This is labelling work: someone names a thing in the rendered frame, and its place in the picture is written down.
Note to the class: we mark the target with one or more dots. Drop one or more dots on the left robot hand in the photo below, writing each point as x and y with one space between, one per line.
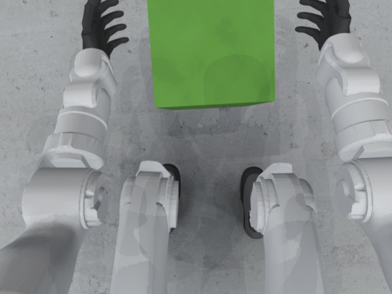
94 34

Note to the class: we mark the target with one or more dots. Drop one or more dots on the robot right thigh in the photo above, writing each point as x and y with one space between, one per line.
293 254

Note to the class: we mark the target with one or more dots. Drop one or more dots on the right robot forearm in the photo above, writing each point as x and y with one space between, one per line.
356 103

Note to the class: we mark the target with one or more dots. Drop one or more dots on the robot thigh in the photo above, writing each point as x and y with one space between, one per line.
140 264
293 254

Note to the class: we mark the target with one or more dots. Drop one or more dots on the right robot hand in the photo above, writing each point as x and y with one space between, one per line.
336 19

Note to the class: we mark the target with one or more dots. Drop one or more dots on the left robot upper arm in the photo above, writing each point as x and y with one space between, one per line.
60 206

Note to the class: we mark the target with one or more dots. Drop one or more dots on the right robot upper arm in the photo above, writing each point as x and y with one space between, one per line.
364 192

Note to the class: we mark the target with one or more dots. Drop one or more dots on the carton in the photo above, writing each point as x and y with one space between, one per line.
212 53

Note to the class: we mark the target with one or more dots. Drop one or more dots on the left robot forearm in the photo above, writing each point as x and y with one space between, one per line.
78 139

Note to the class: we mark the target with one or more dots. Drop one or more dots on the robot left thigh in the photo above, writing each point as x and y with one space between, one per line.
140 264

